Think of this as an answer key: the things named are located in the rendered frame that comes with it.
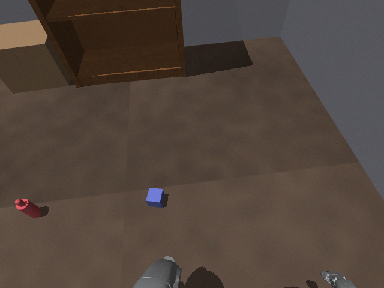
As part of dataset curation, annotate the right robot hand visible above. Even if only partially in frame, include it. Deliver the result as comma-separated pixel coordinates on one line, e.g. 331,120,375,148
320,270,356,288

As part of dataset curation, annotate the bookshelf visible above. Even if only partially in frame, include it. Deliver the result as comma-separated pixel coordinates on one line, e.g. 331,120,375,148
28,0,186,88

